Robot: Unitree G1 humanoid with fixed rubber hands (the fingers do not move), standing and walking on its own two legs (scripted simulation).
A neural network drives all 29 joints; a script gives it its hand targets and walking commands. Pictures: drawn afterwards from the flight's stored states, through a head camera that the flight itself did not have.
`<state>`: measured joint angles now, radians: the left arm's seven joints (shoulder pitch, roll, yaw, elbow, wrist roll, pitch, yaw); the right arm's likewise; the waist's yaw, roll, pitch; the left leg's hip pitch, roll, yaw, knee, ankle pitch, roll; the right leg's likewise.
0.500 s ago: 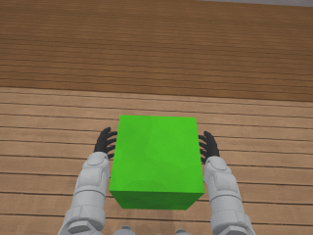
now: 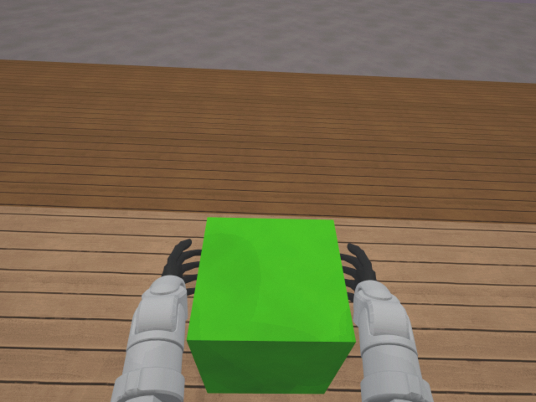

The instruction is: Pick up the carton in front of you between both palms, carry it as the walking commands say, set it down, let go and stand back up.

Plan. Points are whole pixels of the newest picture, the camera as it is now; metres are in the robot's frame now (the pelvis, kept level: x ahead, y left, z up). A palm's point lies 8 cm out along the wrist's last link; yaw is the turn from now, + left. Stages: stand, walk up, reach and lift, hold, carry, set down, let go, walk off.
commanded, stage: reach and lift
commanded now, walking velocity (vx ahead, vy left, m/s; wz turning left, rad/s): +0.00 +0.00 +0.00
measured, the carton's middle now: (268, 309) +0.30 +0.00 -0.05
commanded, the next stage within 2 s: hold in 0.80 s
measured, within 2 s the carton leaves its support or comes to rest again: neither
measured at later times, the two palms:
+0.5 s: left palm (173, 275) +0.31 +0.15 +0.04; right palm (364, 280) +0.31 -0.15 +0.04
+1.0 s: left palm (171, 274) +0.30 +0.15 +0.06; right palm (371, 279) +0.30 -0.15 +0.06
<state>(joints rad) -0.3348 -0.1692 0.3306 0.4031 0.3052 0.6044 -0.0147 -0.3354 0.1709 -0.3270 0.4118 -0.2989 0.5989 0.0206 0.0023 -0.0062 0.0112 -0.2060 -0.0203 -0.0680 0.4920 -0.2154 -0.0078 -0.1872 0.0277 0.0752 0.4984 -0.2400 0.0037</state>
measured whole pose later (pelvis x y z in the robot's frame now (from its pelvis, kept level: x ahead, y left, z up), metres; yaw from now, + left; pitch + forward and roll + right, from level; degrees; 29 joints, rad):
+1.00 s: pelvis +0.02 +0.00 +0.01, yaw +0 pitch -7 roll +0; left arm -0.22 -0.14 0.19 0.18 0.25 0.75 0.00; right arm -0.22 0.14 -0.19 0.18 -0.25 0.75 0.01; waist 0.00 -0.01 0.03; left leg -0.05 -0.02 -0.07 0.35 -0.17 -0.01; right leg -0.03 0.02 0.08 0.35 -0.20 0.00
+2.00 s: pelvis +0.19 +0.00 +0.01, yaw -4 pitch +6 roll +0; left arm -0.14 -0.13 0.14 -0.29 0.09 1.21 0.10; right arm -0.15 0.13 -0.09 -0.27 -0.11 1.20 -0.09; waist 0.00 0.01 -0.16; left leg -0.25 0.04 0.20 0.41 -0.26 0.03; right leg -0.48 -0.06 -0.09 0.96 -0.42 -0.01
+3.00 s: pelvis +0.84 -0.05 +0.01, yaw -4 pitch +4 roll -1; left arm -0.18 -0.14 0.11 -0.34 0.11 1.17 0.09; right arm -0.17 0.13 -0.12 -0.34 -0.08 1.17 -0.09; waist -0.02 0.00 -0.05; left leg -0.15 0.03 0.24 0.32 -0.26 0.06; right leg -0.64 -0.11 -0.10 0.85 -0.17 -0.01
